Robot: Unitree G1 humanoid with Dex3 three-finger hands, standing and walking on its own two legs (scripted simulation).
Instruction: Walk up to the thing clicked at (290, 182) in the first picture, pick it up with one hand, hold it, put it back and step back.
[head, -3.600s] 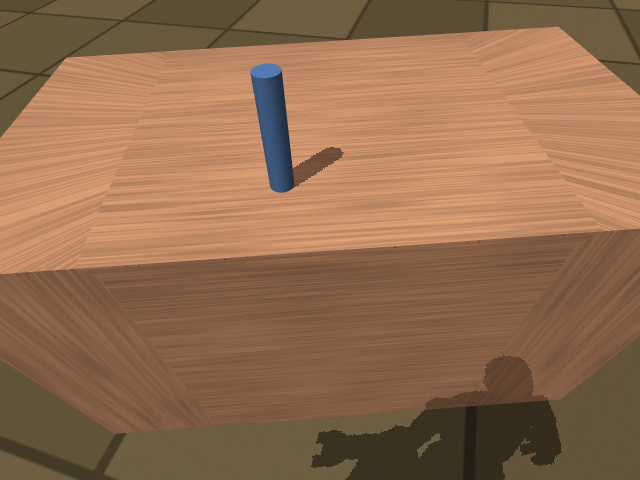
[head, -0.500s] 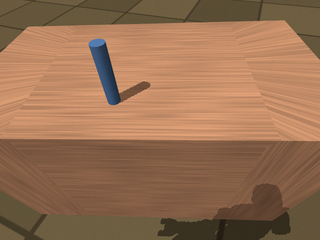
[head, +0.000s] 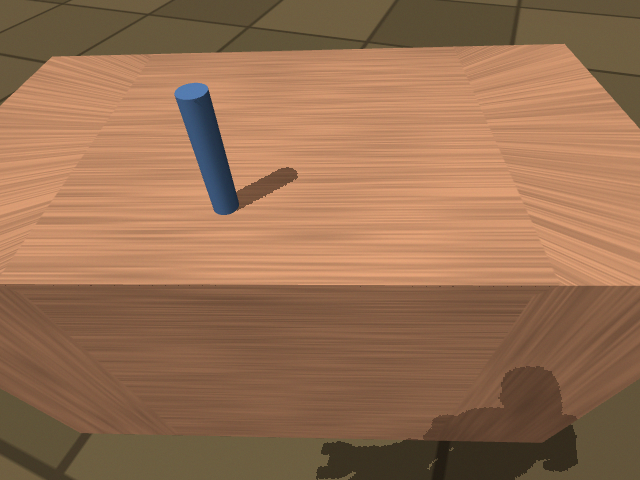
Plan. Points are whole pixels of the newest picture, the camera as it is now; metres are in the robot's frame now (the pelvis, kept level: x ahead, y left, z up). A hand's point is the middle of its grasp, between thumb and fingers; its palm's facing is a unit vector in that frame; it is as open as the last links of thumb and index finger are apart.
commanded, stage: walk up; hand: left
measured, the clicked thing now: (211, 156) +0.53 +0.20 +0.12
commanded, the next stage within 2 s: stand in 0.18 s
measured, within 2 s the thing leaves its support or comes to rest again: neither
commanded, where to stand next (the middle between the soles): +0.06 -0.01 m, yaw -1 degrees
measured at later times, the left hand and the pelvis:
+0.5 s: hand out of the picture +0.08 +0.25 -0.16, palm faces -0.01 -0.94 -0.35, open 7.3 cm; pelvis +0.01 +0.00 +0.00, yaw +1 degrees
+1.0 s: hand out of the picture +0.09 +0.25 -0.16, palm faces -0.01 -0.94 -0.34, open 7.3 cm; pelvis +0.02 -0.01 +0.00, yaw +1 degrees
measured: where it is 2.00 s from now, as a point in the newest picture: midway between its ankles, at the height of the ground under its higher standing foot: outside the picture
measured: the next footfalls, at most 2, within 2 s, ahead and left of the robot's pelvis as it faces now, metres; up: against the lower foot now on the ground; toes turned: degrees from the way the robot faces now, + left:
none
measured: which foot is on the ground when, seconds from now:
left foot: down 0.00-1.00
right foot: down 0.00-1.00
